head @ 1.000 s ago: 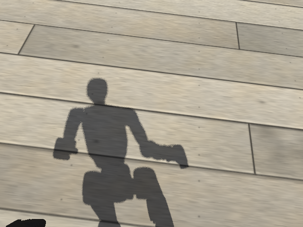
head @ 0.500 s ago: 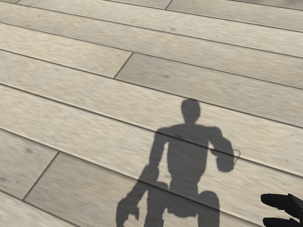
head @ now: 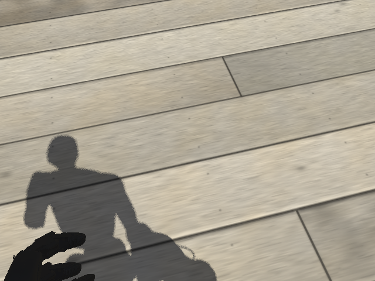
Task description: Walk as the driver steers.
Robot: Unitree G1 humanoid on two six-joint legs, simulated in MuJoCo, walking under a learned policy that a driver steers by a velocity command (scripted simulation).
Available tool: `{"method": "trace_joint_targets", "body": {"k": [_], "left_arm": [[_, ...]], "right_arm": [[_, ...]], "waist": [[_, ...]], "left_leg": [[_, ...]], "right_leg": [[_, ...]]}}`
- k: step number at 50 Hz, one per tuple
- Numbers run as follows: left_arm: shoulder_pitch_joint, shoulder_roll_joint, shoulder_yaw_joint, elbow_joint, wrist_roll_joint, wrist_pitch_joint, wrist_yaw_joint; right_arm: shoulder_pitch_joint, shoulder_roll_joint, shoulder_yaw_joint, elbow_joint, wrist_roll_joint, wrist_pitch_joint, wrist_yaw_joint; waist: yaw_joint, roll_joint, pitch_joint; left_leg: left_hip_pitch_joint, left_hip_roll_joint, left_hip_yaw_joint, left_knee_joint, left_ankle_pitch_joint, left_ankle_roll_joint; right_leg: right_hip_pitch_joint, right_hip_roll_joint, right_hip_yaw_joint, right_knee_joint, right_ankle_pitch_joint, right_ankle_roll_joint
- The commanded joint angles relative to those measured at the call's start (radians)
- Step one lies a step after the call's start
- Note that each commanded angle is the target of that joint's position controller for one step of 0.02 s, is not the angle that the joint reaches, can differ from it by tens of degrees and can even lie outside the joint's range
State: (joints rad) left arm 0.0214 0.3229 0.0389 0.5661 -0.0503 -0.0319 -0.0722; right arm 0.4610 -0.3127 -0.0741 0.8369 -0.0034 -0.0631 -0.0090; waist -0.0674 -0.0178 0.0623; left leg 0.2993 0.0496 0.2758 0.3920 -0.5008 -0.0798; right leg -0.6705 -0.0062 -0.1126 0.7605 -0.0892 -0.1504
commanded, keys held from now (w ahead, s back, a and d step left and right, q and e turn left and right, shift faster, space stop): w+e+shift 0.28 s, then w+q+shift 0.72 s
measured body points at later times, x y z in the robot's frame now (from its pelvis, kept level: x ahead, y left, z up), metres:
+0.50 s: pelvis +0.46 -0.02 +0.01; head +0.49 -0.04 +0.46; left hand +0.58 +0.26 -0.10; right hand +0.61 -0.33 -0.04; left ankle +0.63 +0.03 -0.69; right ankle +0.19 -0.05 -0.64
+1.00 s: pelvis +0.91 -0.13 +0.03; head +0.93 -0.13 +0.48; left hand +1.14 +0.11 -0.02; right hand +0.93 -0.41 -0.09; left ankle +0.71 -0.01 -0.59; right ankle +0.99 -0.28 -0.69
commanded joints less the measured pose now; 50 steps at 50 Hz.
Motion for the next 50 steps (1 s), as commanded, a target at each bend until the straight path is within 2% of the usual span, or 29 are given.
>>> {"method": "trace_joint_targets", "body": {"k": [1, 2, 3, 4, 5, 7, 8, 12, 15, 19, 21, 23, 24, 25, 26, 27, 28, 29, 30, 33, 38, 42, 44, 45, 46, 47, 48, 49, 50], "left_arm": [[0.56, 0.255, 0.111, 0.118, -0.012, 0.037, 0.033], [0.453, 0.316, 0.105, 0.044, 0.016, 0.009, 0.031], [0.461, 0.227, 0.095, 0.019, 0.026, -0.009, 0.031], [0.445, 0.212, 0.09, 0.029, 0.038, -0.031, 0.032], [0.375, 0.197, 0.083, 0.026, 0.041, -0.048, 0.028], [0.258, 0.151, 0.066, 0.004, 0.06, -0.06, 0.037], [0.24, 0.124, 0.059, 0.009, 0.049, -0.058, 0.041], [0.282, 0.102, 0.048, 0.054, 0.02, -0.054, 0.078], [0.344, 0.115, 0.055, 0.097, 0.016, -0.045, 0.087], [0.42, 0.085, 0.047, 0.168, 0.021, -0.045, 0.091], [0.416, 0.122, 0.056, 0.184, 0.045, -0.032, 0.09], [0.323, 0.156, 0.057, 0.178, 0.088, -0.017, 0.082], [0.279, 0.097, 0.034, 0.151, 0.106, -0.021, 0.087], [0.485, -0.019, 0.004, 0.144, 0.044, -0.045, 0.071], [0.44, 0.059, -0.002, 0.142, 0.022, -0.071, 0.063], [0.266, 0.104, 0.001, 0.107, 0.009, -0.092, 0.052], [0.14, 0.085, -0.008, 0.07, 0.033, -0.111, 0.05], [0.09, 0.07, -0.006, 0.056, 0.055, -0.121, 0.054], [0.101, 0.05, -0.008, 0.054, 0.06, -0.123, 0.053], [0.096, 0.038, -0.011, 0.043, 0.074, -0.119, 0.058], [-0.151, -0.014, -0.03, -0.054, 0.07, -0.136, 0.043], [-0.174, 0.052, 0.01, -0.075, 0.035, -0.133, 0.059], [-0.068, 0.11, 0.046, -0.066, 0.026, -0.137, 0.072], [0.112, 0.135, 0.063, -0.042, 0.019, -0.133, 0.082], [0.383, 0.185, 0.079, -0.005, 0.018, -0.116, 0.098], [0.426, 0.256, 0.083, 0.044, 0.042, -0.106, 0.074], [0.391, 0.145, 0.071, 0.029, 0.04, -0.096, 0.07], [0.339, 0.085, 0.059, 0.035, 0.036, -0.088, 0.077], [0.307, 0.074, 0.054, 0.056, 0.05, -0.081, 0.078]], "right_arm": [[-0.161, -0.094, -0.003, -0.15, -0.011, -0.037, -0.003], [-0.056, -0.011, 0.038, -0.247, 0.014, -0.084, 0.008], [-0.197, -0.142, 0.022, -0.266, 0.03, -0.121, 0.012], [-0.282, -0.145, 0.02, -0.297, 0.055, -0.129, 0.008], [-0.284, -0.125, 0.026, -0.28, 0.036, -0.128, -0.002], [-0.213, -0.117, 0.02, -0.247, 0.008, -0.098, -0.001], [-0.21, -0.12, 0.016, -0.241, 0.001, -0.081, 0.0], [-0.423, -0.054, 0.036, -0.318, -0.035, -0.069, 0.003], [-0.524, -0.012, 0.045, -0.352, -0.013, -0.08, 0.019], [-0.575, -0.063, 0.025, -0.359, 0.022, -0.089, 0.035], [-0.495, -0.111, -0.002, -0.345, 0.029, -0.085, 0.031], [-0.163, -0.174, -0.037, -0.28, 0.054, -0.062, 0.013], [0.104, -0.197, -0.028, -0.217, 0.042, -0.046, 0.011], [0.104, -0.242, -0.042, -0.172, 0.026, -0.057, 0.038], [0.046, -0.118, -0.019, -0.195, 0.019, -0.056, 0.044], [0.002, -0.081, -0.014, -0.209, 0.003, -0.049, 0.037], [-0.012, -0.105, -0.019, -0.202, -0.005, -0.05, 0.048], [-0.037, -0.102, -0.017, -0.196, -0.003, -0.056, 0.054], [-0.058, -0.084, -0.009, -0.187, -0.004, -0.056, 0.053], [-0.044, -0.057, 0.001, -0.159, 0.036, -0.049, 0.044], [-0.015, -0.098, -0.015, -0.129, 0.042, -0.034, 0.006], [0.043, -0.081, -0.017, -0.09, 0.062, -0.023, -0.001], [0.035, -0.098, -0.026, -0.086, 0.054, -0.009, 0.0], [-0.01, -0.113, -0.027, -0.107, 0.032, 0.0, 0.005], [-0.037, -0.048, -0.005, -0.148, -0.009, 0.003, 0.006], [0.161, 0.096, 0.047, -0.178, 0.056, -0.007, 0.011], [0.094, 0.001, 0.039, -0.157, 0.088, 0.002, -0.007], [-0.046, -0.064, 0.024, -0.173, 0.069, 0.003, -0.011], [-0.126, -0.07, 0.019, -0.185, 0.044, 0.004, -0.01]], "waist": [[0.301, -0.101, -0.192], [0.133, -0.347, -0.402], [0.23, -0.136, -0.422], [0.195, -0.033, -0.243], [0.122, 0.123, -0.14], [0.022, 0.075, -0.062], [0.009, 0.052, -0.027], [0.069, 0.024, 0.086], [0.143, -0.016, 0.049], [0.189, -0.084, 0.055], [0.132, -0.107, -0.005], [-0.075, -0.144, -0.193], [-0.168, -0.017, -0.356], [0.0, 0.565, -0.45], [-0.023, 0.375, -0.366], [-0.05, 0.186, -0.226], [-0.035, -0.009, -0.116], [-0.003, -0.062, -0.074], [0.038, -0.021, -0.055], [0.073, 0.028, -0.007], [-0.005, 0.069, 0.076], [-0.004, 0.106, 0.036], [0.075, 0.123, -0.05], [0.18, 0.133, -0.185], [0.279, 0.05, -0.385], [0.148, -0.433, -0.579], [0.185, -0.356, -0.449], [0.213, -0.222, -0.266], [0.195, -0.056, -0.157]], "left_leg": [[-0.788, 0.02, -0.1, 0.961, 0.28, 0.077], [-1.101, -0.128, -0.312, 1.262, -0.101, 0.065], [-1.143, -0.067, -0.449, 1.186, 0.044, 0.108], [-1.158, -0.046, -0.428, 1.105, 0.102, 0.122], [-1.087, -0.004, -0.434, 1.008, 0.155, 0.118], [-0.945, 0.04, -0.454, 0.899, 0.195, 0.088], [-0.928, 0.05, -0.444, 0.839, 0.194, 0.069], [-0.835, 0.007, -0.339, 0.483, 0.432, 0.006], [-0.668, -0.049, -0.291, 0.224, 0.7, 0.002], [-0.773, -0.011, -0.311, 0.081, 0.743, 0.055], [-0.759, -0.059, -0.248, 0.1, 0.563, 0.105], [-0.452, -0.077, -0.203, 0.165, 0.456, 0.179], [-0.09, 0.023, -0.382, 0.276, 0.336, 0.226], [0.175, 0.237, -1.06, -0.012, -0.047, 0.437], [0.172, 0.241, -1.248, -0.149, -0.27, 0.404], [0.046, 0.224, -1.093, -0.131, -0.164, 0.376], [-0.115, 0.17, -1.002, -0.154, 0.008, 0.361], [-0.194, 0.128, -0.923, -0.158, 0.13, 0.363], [-0.252, 0.085, -0.86, -0.171, 0.209, 0.364], [-0.352, 0.055, -0.792, -0.201, 0.315, 0.384], [-0.687, -0.008, -0.688, -0.269, 0.318, 0.311], [-0.576, 0.01, -0.724, -0.176, 0.369, 0.248], [-0.479, -0.005, -0.708, 0.032, 0.699, 0.208], [-0.521, -0.026, -0.676, 0.254, 0.782, 0.176], [-0.69, -0.07, -0.616, 0.587, 0.603, 0.159], [-1.007, -0.151, -0.515, 0.936, -0.063, 0.121], [-1.137, -0.05, -0.469, 1.042, 0.009, 0.125], [-1.185, -0.021, -0.422, 1.039, 0.09, 0.129], [-1.157, 0.019, -0.396, 1.01, 0.145, 0.127]], "right_leg": [[1.036, -0.012, 0.224, -0.021, -0.058, -0.117], [1.232, -0.228, 0.878, -0.296, -0.43, -0.342], [1.179, -0.247, 1.009, -0.472, -0.634, -0.28], [1.009, -0.238, 0.975, -0.535, -0.61, -0.237], [0.809, -0.21, 0.899, -0.538, -0.497, -0.207], [0.553, -0.117, 0.723, -0.533, -0.318, -0.201], [0.485, -0.088, 0.666, -0.551, -0.275, -0.201], [0.248, 0.027, 0.461, -0.569, -0.043, -0.155], [0.212, 0.038, 0.418, -0.567, -0.093, -0.089], [0.544, -0.073, 0.428, -0.512, 0.014, -0.065], [0.731, -0.126, 0.405, -0.408, 0.492, -0.045], [0.724, -0.119, 0.321, -0.01, 0.981, -0.01], [0.482, -0.074, 0.297, 0.387, 0.689, 0.008], [0.086, 0.151, 0.238, 0.757, -0.275, 0.111], [-0.053, 0.075, 0.301, 0.744, -0.299, 0.077], [-0.081, 0.03, 0.304, 0.706, -0.261, 0.06], [-0.056, 0.018, 0.281, 0.615, -0.253, 0.051], [-0.04, -0.005, 0.28, 0.506, -0.238, 0.055], [-0.001, -0.021, 0.284, 0.435, -0.219, 0.065], [0.012, -0.032, 0.256, 0.248, -0.225, 0.127], [0.278, 0.034, 0.184, -0.162, 0.192, 0.186], [0.416, 0.042, 0.228, -0.281, 0.227, 0.189], [0.529, 0.055, 0.204, -0.296, 0.094, 0.159], [0.732, -0.005, 0.227, -0.244, 0.033, 0.125], [1.051, -0.172, 0.382, -0.163, -0.188, 0.075], [1.331, -0.454, 0.986, -0.358, -0.568, -0.112], [1.229, -0.411, 1.054, -0.45, -0.784, -0.076], [1.084, -0.359, 0.851, -0.463, -0.634, -0.03], [0.934, -0.325, 0.694, -0.466, -0.398, -0.012]]}}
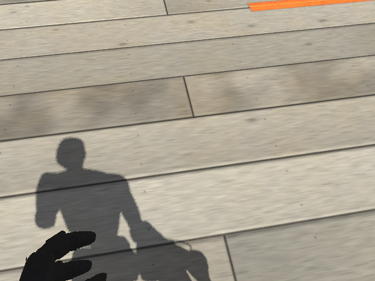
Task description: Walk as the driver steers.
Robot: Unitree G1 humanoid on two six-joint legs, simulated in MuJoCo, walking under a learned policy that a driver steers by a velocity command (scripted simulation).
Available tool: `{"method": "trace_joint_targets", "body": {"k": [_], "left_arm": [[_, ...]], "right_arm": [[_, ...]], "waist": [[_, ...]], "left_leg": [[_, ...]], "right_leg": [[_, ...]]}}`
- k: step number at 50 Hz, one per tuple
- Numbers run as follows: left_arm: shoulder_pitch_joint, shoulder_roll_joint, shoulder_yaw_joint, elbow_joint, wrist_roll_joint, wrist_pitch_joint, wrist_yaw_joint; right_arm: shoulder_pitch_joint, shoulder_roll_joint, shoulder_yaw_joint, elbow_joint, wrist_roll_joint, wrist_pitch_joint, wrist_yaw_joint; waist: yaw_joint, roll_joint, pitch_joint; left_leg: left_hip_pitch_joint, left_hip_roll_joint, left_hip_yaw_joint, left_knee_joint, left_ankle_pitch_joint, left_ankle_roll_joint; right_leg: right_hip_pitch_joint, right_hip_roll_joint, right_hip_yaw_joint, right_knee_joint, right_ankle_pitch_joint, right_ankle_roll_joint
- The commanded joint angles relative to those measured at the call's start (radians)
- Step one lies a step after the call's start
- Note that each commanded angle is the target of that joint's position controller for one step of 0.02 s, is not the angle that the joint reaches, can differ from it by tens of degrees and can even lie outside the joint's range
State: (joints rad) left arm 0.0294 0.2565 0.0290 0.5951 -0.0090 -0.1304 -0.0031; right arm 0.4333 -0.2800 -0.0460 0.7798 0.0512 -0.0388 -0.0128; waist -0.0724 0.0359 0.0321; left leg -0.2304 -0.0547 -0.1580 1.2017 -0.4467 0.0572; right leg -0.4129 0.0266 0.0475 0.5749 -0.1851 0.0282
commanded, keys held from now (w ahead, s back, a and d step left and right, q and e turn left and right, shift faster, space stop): w+q+shift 0.50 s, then w+e+shift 0.50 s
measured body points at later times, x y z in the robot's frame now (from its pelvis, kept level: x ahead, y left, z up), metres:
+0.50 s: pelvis +0.42 +0.09 -0.01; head +0.45 +0.10 +0.44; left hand +0.45 +0.39 -0.09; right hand +0.65 -0.11 -0.11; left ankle +0.46 +0.14 -0.72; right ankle +0.42 -0.12 -0.61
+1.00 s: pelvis +0.89 +0.22 +0.01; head +0.91 +0.23 +0.46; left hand +0.84 +0.50 -0.10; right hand +1.14 +0.05 -0.08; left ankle +0.77 +0.34 -0.63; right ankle +0.94 +0.20 -0.72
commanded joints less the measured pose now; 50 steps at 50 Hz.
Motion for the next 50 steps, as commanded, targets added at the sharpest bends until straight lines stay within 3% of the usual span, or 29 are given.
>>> {"method": "trace_joint_targets", "body": {"k": [1, 2, 5, 8, 11, 14, 16, 17, 18, 19, 20, 21, 22, 23, 25, 26, 30, 32, 36, 39, 41, 42, 43, 44, 45, 46, 47, 48, 50], "left_arm": [[0.279, 0.124, 0.06, 0.048, 0.026, 0.022, 0.007], [0.252, 0.102, 0.052, 0.066, 0.04, 0.019, 0.008], [0.201, 0.068, 0.048, 0.105, 0.006, 0.012, -0.002], [0.138, 0.134, 0.063, 0.109, 0.006, 0.002, 0.004], [0.189, 0.195, 0.073, 0.13, 0.008, -0.002, 0.01], [0.262, 0.274, 0.083, 0.148, 0.01, 0.013, 0.01], [0.269, 0.333, 0.095, 0.141, 0.008, 0.038, 0.018], [0.237, 0.343, 0.098, 0.121, 0.006, 0.046, 0.02], [0.217, 0.297, 0.084, 0.109, 0.002, 0.038, 0.02], [0.279, 0.105, 0.026, 0.073, 0.034, 0.003, 0.006], [0.352, 0.138, 0.008, 0.0, -0.009, -0.041, -0.009], [0.182, 0.238, 0.025, -0.014, -0.03, -0.059, -0.01], [0.122, 0.213, 0.021, -0.041, -0.039, -0.062, -0.003], [0.128, 0.186, 0.014, -0.018, -0.011, -0.055, 0.008], [0.193, 0.189, 0.023, 0.01, 0.01, -0.023, 0.006], [0.218, 0.18, 0.024, 0.026, 0.01, -0.007, 0.004], [0.038, 0.068, -0.022, -0.026, 0.034, 0.008, -0.007], [-0.03, 0.053, -0.029, -0.033, 0.02, 0.001, -0.018], [-0.148, 0.108, -0.007, -0.067, -0.026, 0.0, -0.037], [-0.048, 0.157, 0.022, -0.066, -0.036, 0.0, -0.058], [0.272, 0.224, 0.062, 0.0, -0.046, 0.029, -0.045], [0.513, 0.259, 0.076, 0.058, -0.042, 0.048, -0.034], [0.522, 0.323, 0.086, 0.08, -0.024, 0.041, -0.042], [0.541, 0.236, 0.076, 0.073, -0.017, 0.042, -0.039], [0.485, 0.2, 0.068, 0.063, 0.004, 0.039, -0.032], [0.437, 0.195, 0.066, 0.055, 0.01, 0.035, -0.038], [0.392, 0.194, 0.065, 0.053, 0.011, 0.027, -0.044], [0.354, 0.17, 0.056, 0.047, 0.015, 0.023, -0.042], [0.329, 0.147, 0.05, 0.048, -0.009, 0.029, -0.038]], "right_arm": [[-0.16, -0.088, -0.011, -0.15, -0.03, -0.021, 0.002], [-0.159, -0.062, -0.012, -0.164, -0.02, -0.011, 0.014], [-0.192, -0.007, 0.003, -0.209, -0.001, 0.023, 0.029], [-0.237, -0.026, 0.012, -0.24, -0.017, 0.018, 0.047], [-0.36, -0.057, 0.011, -0.259, -0.026, 0.003, 0.072], [-0.414, -0.104, -0.007, -0.283, -0.019, -0.007, 0.091], [-0.273, -0.175, -0.042, -0.264, -0.003, 0.002, 0.09], [-0.067, -0.236, -0.076, -0.213, -0.002, 0.014, 0.084], [0.148, -0.288, -0.108, -0.142, 0.004, 0.03, 0.065], [0.109, -0.353, -0.108, -0.142, 0.002, 0.039, 0.052], [0.032, -0.327, -0.087, -0.218, -0.036, 0.008, 0.054], [0.04, -0.249, -0.082, -0.226, -0.037, -0.009, 0.052], [-0.003, -0.245, -0.077, -0.209, -0.044, -0.03, 0.055], [-0.067, -0.222, -0.07, -0.211, -0.047, -0.047, 0.058], [-0.159, -0.185, -0.056, -0.222, -0.062, -0.053, 0.047], [-0.179, -0.143, -0.042, -0.209, -0.054, -0.051, 0.04], [-0.136, -0.105, -0.023, -0.146, -0.043, -0.058, 0.007], [-0.078, -0.131, -0.028, -0.114, -0.038, -0.072, 0.013], [0.017, -0.144, -0.027, -0.036, -0.039, -0.068, 0.025], [-0.028, -0.185, -0.032, -0.022, -0.077, -0.045, 0.018], [-0.107, -0.221, -0.04, -0.04, -0.112, -0.023, 0.009], [-0.172, -0.222, -0.038, -0.066, -0.111, -0.019, -0.004], [0.026, -0.037, 0.009, -0.092, -0.089, -0.045, 0.018], [-0.031, -0.104, 0.02, -0.105, -0.05, -0.083, 0.033], [-0.156, -0.159, 0.004, -0.141, -0.016, -0.107, 0.039], [-0.257, -0.151, 0.015, -0.172, -0.029, -0.123, 0.035], [-0.301, -0.126, 0.016, -0.184, -0.048, -0.134, 0.029], [-0.28, -0.119, 0.014, -0.179, -0.062, -0.131, 0.025], [-0.257, -0.115, 0.01, -0.172, -0.075, -0.116, 0.021]], "waist": [[0.177, -0.063, -0.051], [0.134, -0.1, -0.02], [0.081, -0.113, 0.033], [0.047, -0.081, 0.087], [0.096, 0.006, 0.122], [0.083, -0.049, 0.084], [-0.029, -0.144, -0.02], [-0.137, -0.158, -0.123], [-0.225, -0.061, -0.186], [-0.086, 0.339, -0.175], [-0.014, 0.307, -0.454], [-0.085, 0.082, -0.342], [-0.024, -0.052, -0.156], [0.033, -0.147, -0.095], [0.115, -0.096, -0.02], [0.134, -0.08, 0.005], [0.045, -0.033, 0.087], [-0.018, -0.018, 0.085], [-0.07, -0.02, 0.144], [0.024, 0.046, 0.029], [0.204, 0.111, -0.161], [0.327, 0.033, -0.248], [0.156, -0.374, -0.352], [0.209, -0.331, -0.428], [0.211, -0.214, -0.26], [0.189, -0.036, -0.153], [0.144, 0.027, -0.073], [0.094, 0.019, -0.052], [0.055, -0.026, -0.01]], "left_leg": [[-0.594, 0.153, 0.045, 0.154, 0.121, -0.007], [-0.552, 0.188, 0.036, 0.131, 0.132, -0.005], [-0.578, 0.247, 0.05, 0.087, 0.126, -0.006], [-0.565, 0.255, 0.065, -0.053, 0.318, -0.028], [-0.469, 0.197, 0.175, -0.292, 0.533, -0.005], [-0.316, 0.077, 0.3, -0.431, 0.521, 0.047], [-0.14, -0.006, 0.348, -0.409, 0.374, 0.087], [0.117, -0.031, 0.332, -0.407, 0.332, 0.125], [0.47, 0.003, 0.218, -0.488, 0.385, 0.174], [0.65, 0.139, -0.115, -0.531, 0.458, 0.281], [0.795, 0.334, -0.719, -0.813, -0.133, 0.464], [0.671, 0.316, -0.75, -0.943, -0.283, 0.369], [0.474, 0.298, -0.695, -0.981, -0.219, 0.333], [0.315, 0.264, -0.614, -0.964, -0.079, 0.313], [0.072, 0.176, -0.459, -0.965, 0.079, 0.309], [0.016, 0.169, -0.368, -0.975, 0.122, 0.298], [-0.191, 0.073, -0.052, -0.999, 0.317, 0.218], [-0.211, 0.09, -0.01, -1.059, 0.251, 0.19], [0.166, 0.184, 0.047, -1.074, 0.407, 0.149], [0.387, 0.233, 0.112, -0.913, 1.054, 0.098], [0.392, 0.241, 0.153, -0.556, 1.499, 0.069], [0.151, 0.206, 0.185, -0.203, 1.373, 0.034], [-0.354, 0.003, 0.128, 0.242, 0.24, -0.057], [-0.481, -0.048, 0.023, 0.301, 0.016, -0.033], [-0.554, 0.015, -0.016, 0.255, 0.08, 0.006], [-0.504, 0.046, -0.008, 0.148, 0.124, 0.026], [-0.483, 0.056, -0.002, 0.071, 0.129, 0.022], [-0.429, 0.08, -0.014, 0.006, 0.145, 0.014], [-0.413, 0.095, 0.001, -0.088, 0.154, -0.024]], "right_leg": [[0.549, -0.321, 0.418, -0.3, -0.153, -0.189], [0.46, -0.302, 0.335, -0.319, -0.086, -0.187], [0.348, -0.301, 0.165, -0.38, 0.023, -0.183], [0.26, -0.28, -0.013, -0.448, 0.143, -0.173], [0.278, -0.22, -0.178, -0.486, 0.237, -0.126], [0.401, -0.225, -0.252, -0.384, 0.796, -0.088], [0.467, -0.257, -0.264, -0.102, 1.269, -0.083], [0.376, -0.267, -0.248, 0.148, 1.339, -0.087], [0.125, -0.194, -0.243, 0.511, 0.921, -0.052], [-0.215, 0.033, -0.191, 0.992, -0.338, -0.009], [-0.426, 0.052, 0.091, 1.108, -0.371, -0.031], [-0.439, -0.011, 0.123, 0.991, -0.245, -0.068], [-0.441, -0.032, 0.106, 0.872, -0.194, -0.07], [-0.361, -0.074, 0.119, 0.785, -0.163, -0.06], [-0.229, -0.101, 0.137, 0.674, -0.143, -0.023], [-0.213, -0.13, 0.114, 0.601, -0.138, -0.006], [-0.112, -0.152, -0.016, 0.255, 0.289, 0.03], [0.004, -0.118, -0.061, 0.101, 0.507, 0.01], [-0.197, -0.088, -0.067, -0.07, 0.429, -0.055], [-0.15, 0.0, -0.122, -0.033, 0.266, -0.119], [0.143, 0.05, -0.154, 0.063, 0.148, -0.161], [0.475, 0.002, -0.059, 0.073, 0.126, -0.182], [0.882, -0.212, 0.482, 0.003, -0.289, -0.395], [0.942, -0.279, 0.864, -0.277, -0.56, -0.409], [0.833, -0.274, 0.809, -0.318, -0.551, -0.35], [0.655, -0.236, 0.717, -0.336, -0.399, -0.319], [0.523, -0.196, 0.645, -0.34, -0.256, -0.328], [0.444, -0.147, 0.561, -0.351, -0.144, -0.33], [0.359, -0.097, 0.477, -0.368, -0.029, -0.34]]}}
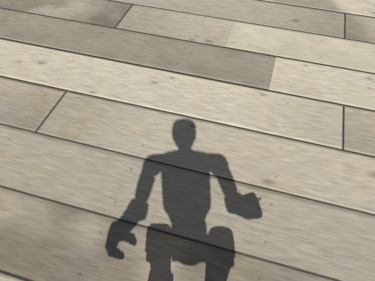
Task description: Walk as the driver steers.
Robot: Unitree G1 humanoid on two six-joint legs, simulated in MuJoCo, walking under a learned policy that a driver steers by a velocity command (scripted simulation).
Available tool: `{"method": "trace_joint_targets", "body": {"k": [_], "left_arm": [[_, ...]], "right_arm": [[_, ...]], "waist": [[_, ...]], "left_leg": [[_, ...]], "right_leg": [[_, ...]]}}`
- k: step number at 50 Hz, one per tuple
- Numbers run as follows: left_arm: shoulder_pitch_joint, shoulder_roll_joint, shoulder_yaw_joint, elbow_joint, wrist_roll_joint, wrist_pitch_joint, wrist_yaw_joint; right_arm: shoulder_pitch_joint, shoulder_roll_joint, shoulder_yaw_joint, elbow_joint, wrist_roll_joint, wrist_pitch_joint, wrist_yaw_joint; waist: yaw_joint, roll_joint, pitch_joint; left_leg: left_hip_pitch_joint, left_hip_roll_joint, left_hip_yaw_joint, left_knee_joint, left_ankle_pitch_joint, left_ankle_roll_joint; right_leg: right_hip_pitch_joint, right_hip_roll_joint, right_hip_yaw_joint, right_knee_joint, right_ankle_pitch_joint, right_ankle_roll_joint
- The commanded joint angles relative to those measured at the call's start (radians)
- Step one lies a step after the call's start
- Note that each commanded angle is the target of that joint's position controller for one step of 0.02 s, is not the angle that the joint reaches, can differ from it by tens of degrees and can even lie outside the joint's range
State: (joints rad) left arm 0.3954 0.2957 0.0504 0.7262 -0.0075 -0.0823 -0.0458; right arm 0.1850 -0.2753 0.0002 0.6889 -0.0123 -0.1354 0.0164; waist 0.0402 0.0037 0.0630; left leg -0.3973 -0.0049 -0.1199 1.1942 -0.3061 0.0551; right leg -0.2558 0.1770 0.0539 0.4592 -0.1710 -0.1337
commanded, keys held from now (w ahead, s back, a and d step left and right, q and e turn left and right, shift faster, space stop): w+e+shift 0.72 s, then w+q+shift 0.08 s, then shift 0.20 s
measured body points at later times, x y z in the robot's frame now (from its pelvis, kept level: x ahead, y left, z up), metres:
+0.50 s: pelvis +0.46 -0.01 +0.00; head +0.47 -0.03 +0.45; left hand +0.74 +0.17 -0.07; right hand +0.38 -0.30 -0.11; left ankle +0.49 +0.13 -0.73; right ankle +0.42 -0.10 -0.64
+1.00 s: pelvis +0.80 -0.27 +0.01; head +0.81 -0.31 +0.46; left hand +1.02 -0.12 -0.11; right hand +0.74 -0.59 -0.09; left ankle +1.03 -0.23 -0.66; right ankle +0.75 -0.28 -0.73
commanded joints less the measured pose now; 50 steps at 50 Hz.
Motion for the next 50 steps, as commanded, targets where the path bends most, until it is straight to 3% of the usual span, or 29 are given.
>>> {"method": "trace_joint_targets", "body": {"k": [1, 4, 6, 11, 13, 14, 15, 16, 17, 18, 19, 20, 21, 23, 24, 28, 31, 34, 36, 37, 38, 39, 40, 41, 42, 44, 45, 47, 50], "left_arm": [[-0.027, 0.099, 0.025, -0.076, -0.024, -0.018, 0.01], [0.005, 0.115, 0.029, -0.05, -0.028, -0.012, 0.039], [0.034, 0.119, 0.033, -0.025, -0.027, -0.003, 0.049], [0.083, 0.107, 0.041, 0.03, -0.048, 0.007, 0.061], [0.051, 0.143, 0.056, 0.027, -0.032, 0.021, 0.061], [-0.006, 0.148, 0.053, 0.0, -0.002, 0.031, 0.055], [-0.009, 0.046, 0.02, -0.034, 0.042, 0.033, 0.051], [0.18, -0.042, -0.022, -0.077, -0.044, 0.022, 0.042], [0.119, 0.056, -0.013, -0.045, -0.07, 0.032, 0.058], [-0.022, 0.117, 0.0, -0.064, -0.048, 0.034, 0.056], [-0.107, 0.114, 0.003, -0.08, -0.026, 0.036, 0.053], [-0.165, 0.101, 0.007, -0.105, -0.007, 0.033, 0.047], [-0.161, 0.076, 0.007, -0.115, -0.02, 0.041, 0.037], [-0.164, 0.03, -0.002, -0.137, -0.046, 0.064, 0.031], [-0.18, 0.016, -0.008, -0.153, -0.044, 0.071, 0.028], [-0.247, 0.039, -0.015, -0.184, -0.028, 0.063, 0.009], [-0.379, 0.051, -0.014, -0.21, -0.02, 0.047, -0.015], [-0.4, 0.106, 0.01, -0.229, -0.032, 0.037, -0.033], [-0.177, 0.183, 0.053, -0.189, -0.045, 0.052, -0.029], [0.08, 0.23, 0.087, -0.116, -0.037, 0.065, -0.015], [0.189, 0.238, 0.089, -0.053, -0.044, 0.079, 0.01], [0.064, 0.297, 0.073, -0.1, -0.011, 0.053, 0.011], [0.093, 0.202, 0.067, -0.107, 0.001, 0.042, 0.011], [0.05, 0.204, 0.06, -0.099, 0.011, 0.022, 0.009], [-0.052, 0.19, 0.051, -0.097, 0.014, 0.002, 0.003], [-0.174, 0.121, 0.027, -0.109, 0.04, -0.016, 0.001], [-0.185, 0.095, 0.02, -0.099, 0.026, -0.019, 0.003], [-0.172, 0.092, 0.016, -0.064, 0.006, -0.027, 0.016], [-0.159, 0.106, 0.019, -0.037, 0.009, -0.017, 0.05]], "right_arm": [[-0.017, -0.119, -0.037, -0.085, -0.015, -0.013, -0.01], [-0.194, -0.081, -0.024, -0.157, -0.021, -0.014, -0.012], [-0.283, -0.045, -0.018, -0.191, -0.02, -0.021, -0.005], [-0.342, -0.115, -0.06, -0.235, 0.034, -0.031, -0.014], [-0.193, -0.185, -0.099, -0.22, 0.047, -0.037, -0.028], [0.033, -0.203, -0.111, -0.187, 0.056, -0.027, -0.039], [0.29, -0.248, -0.119, -0.143, 0.057, -0.006, -0.052], [0.282, -0.294, -0.12, -0.101, 0.025, -0.007, -0.024], [0.227, -0.173, -0.108, -0.135, 0.017, 0.003, -0.021], [0.185, -0.121, -0.096, -0.13, 0.017, 0.014, -0.028], [0.163, -0.126, -0.095, -0.103, 0.002, 0.021, -0.026], [0.14, -0.122, -0.094, -0.079, -0.01, 0.021, -0.025], [0.12, -0.104, -0.088, -0.059, -0.018, 0.017, -0.025], [0.086, -0.054, -0.076, -0.025, 0.009, 0.014, -0.012], [0.072, -0.055, -0.077, -0.011, 0.021, 0.013, -0.01], [0.006, -0.136, -0.096, 0.001, 0.008, 0.005, -0.018], [0.086, -0.184, -0.102, 0.033, 0.01, 0.007, -0.021], [0.147, -0.264, -0.113, 0.053, 0.009, 0.027, -0.027], [0.115, -0.316, -0.125, 0.037, 0.013, 0.053, -0.035], [0.078, -0.301, -0.117, 0.022, 0.017, 0.051, -0.035], [0.106, -0.194, -0.082, 0.039, 0.015, 0.038, -0.03], [0.317, -0.051, -0.028, -0.011, 0.023, 0.003, -0.009], [0.204, -0.182, -0.049, 0.001, 0.067, -0.023, -0.002], [0.074, -0.194, -0.054, -0.039, 0.095, -0.03, -0.009], [0.031, -0.169, -0.049, -0.042, 0.079, -0.028, -0.022], [0.114, -0.167, -0.057, 0.01, 0.045, 0.013, -0.025], [0.139, -0.158, -0.059, 0.024, 0.035, 0.032, -0.024], [0.096, -0.11, -0.049, 0.015, 0.012, 0.049, -0.023], [-0.021, -0.04, -0.024, -0.011, -0.004, 0.032, -0.007]], "waist": [[-0.062, 0.006, -0.014], [-0.012, -0.017, 0.074], [0.03, -0.048, 0.068], [0.037, -0.092, 0.022], [-0.064, -0.116, -0.098], [-0.188, -0.137, -0.266], [-0.249, -0.005, -0.454], [-0.107, 0.568, -0.623], [-0.154, 0.402, -0.478], [-0.182, 0.243, -0.308], [-0.167, 0.038, -0.181], [-0.142, -0.001, -0.104], [-0.106, 0.022, -0.063], [-0.066, 0.066, -0.027], [-0.053, 0.066, -0.001], [-0.023, 0.025, 0.073], [-0.078, -0.046, 0.105], [-0.042, 0.045, 0.038], [0.106, 0.139, -0.09], [0.231, 0.105, -0.201], [0.232, -0.089, -0.2], [0.004, -0.365, -0.387], [0.117, -0.173, -0.444], [0.098, -0.07, -0.215], [0.027, 0.064, -0.088], [-0.074, 0.038, -0.045], [-0.092, 0.019, -0.042], [-0.089, -0.004, -0.017], [-0.049, -0.014, -0.031]], "left_leg": [[-0.255, 0.053, -0.025, -0.135, 0.011, -0.045], [-0.204, 0.023, 0.037, -0.4, 0.196, -0.097], [-0.068, -0.02, 0.065, -0.555, 0.394, -0.109], [0.093, -0.042, 0.002, -0.759, 0.453, -0.102], [0.253, -0.049, 0.025, -0.759, 0.351, -0.074], [0.501, 0.03, -0.002, -0.675, 0.274, -0.038], [0.834, 0.218, -0.185, -0.563, 0.068, -0.003], [1.075, 0.478, -0.813, -0.797, -0.342, 0.194], [0.964, 0.408, -0.804, -0.878, -0.571, 0.145], [0.817, 0.355, -0.59, -0.882, -0.421, 0.1], [0.652, 0.323, -0.449, -0.897, -0.186, 0.086], [0.529, 0.299, -0.349, -0.912, -0.03, 0.093], [0.438, 0.28, -0.268, -0.935, 0.034, 0.092], [0.36, 0.267, -0.147, -0.976, 0.085, 0.09], [0.322, 0.274, -0.099, -0.996, 0.122, 0.092], [0.221, 0.232, 0.145, -1.081, 0.271, 0.076], [0.283, 0.197, 0.279, -1.104, 0.4, 0.03], [0.425, 0.205, 0.342, -0.959, 1.089, -0.013], [0.442, 0.245, 0.344, -0.63, 1.481, -0.007], [0.269, 0.242, 0.312, -0.349, 1.409, 0.0], [0.003, 0.107, 0.292, 0.064, 0.393, -0.028], [-0.318, -0.017, 0.125, 0.381, -0.27, -0.027], [-0.363, 0.019, -0.007, 0.374, -0.158, 0.006], [-0.397, 0.037, 0.014, 0.315, -0.102, 0.009], [-0.348, 0.083, 0.015, 0.224, -0.047, -0.002], [-0.176, 0.147, 0.024, 0.138, -0.018, -0.04], [-0.133, 0.163, 0.035, 0.07, -0.018, -0.057], [-0.113, 0.145, 0.086, -0.084, 0.048, -0.09], [-0.062, 0.081, 0.156, -0.429, 0.357, -0.108]], "right_leg": [[0.158, -0.243, 0.449, -0.26, -0.01, -0.18], [-0.037, -0.19, 0.373, -0.297, 0.081, -0.154], [-0.14, -0.153, 0.338, -0.293, 0.093, -0.104], [0.03, -0.186, 0.422, -0.195, 0.152, -0.032], [0.134, -0.183, 0.412, 0.03, 0.492, 0.005], [0.088, -0.177, 0.381, 0.267, 0.556, 0.031], [-0.099, -0.123, 0.299, 0.612, 0.144, 0.044], [-0.433, -0.052, 0.202, 0.947, -0.381, 0.081], [-0.54, -0.166, 0.159, 1.004, -0.296, 0.08], [-0.574, -0.19, 0.107, 0.984, -0.224, 0.078], [-0.551, -0.224, 0.077, 0.954, -0.19, 0.082], [-0.529, -0.262, 0.073, 0.903, -0.157, 0.079], [-0.491, -0.299, 0.075, 0.883, -0.151, 0.076], [-0.506, -0.344, 0.062, 0.862, -0.17, 0.072], [-0.529, -0.364, 0.057, 0.847, -0.159, 0.075], [-0.519, -0.363, 0.021, 0.669, 0.105, 0.105], [-0.444, -0.306, -0.087, 0.435, 0.272, 0.069], [-0.28, -0.172, -0.221, 0.33, 0.211, 0.014], [-0.033, -0.102, -0.243, 0.353, 0.065, -0.032], [0.322, -0.108, -0.161, 0.283, 0.1, -0.088], [0.582, -0.21, 0.029, 0.211, 0.097, -0.128], [0.8, -0.448, 0.619, 0.051, -0.189, -0.296], [0.736, -0.5, 0.768, -0.164, -0.496, -0.274], [0.526, -0.492, 0.705, -0.231, -0.396, -0.231], [0.319, -0.466, 0.584, -0.223, -0.137, -0.198], [0.071, -0.398, 0.313, -0.181, 0.341, -0.16], [0.013, -0.368, 0.232, -0.191, 0.456, -0.142], [-0.053, -0.31, 0.097, -0.218, 0.647, -0.117], [-0.058, -0.2, -0.063, -0.21, 0.672, -0.067]]}}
